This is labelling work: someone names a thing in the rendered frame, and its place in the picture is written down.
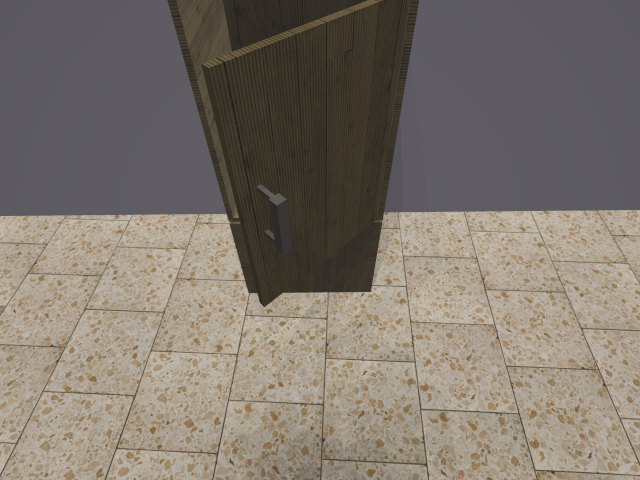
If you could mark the handle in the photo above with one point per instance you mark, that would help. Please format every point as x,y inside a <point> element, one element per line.
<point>280,220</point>

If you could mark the cupboard door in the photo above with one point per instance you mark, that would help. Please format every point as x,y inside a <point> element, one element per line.
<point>307,114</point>

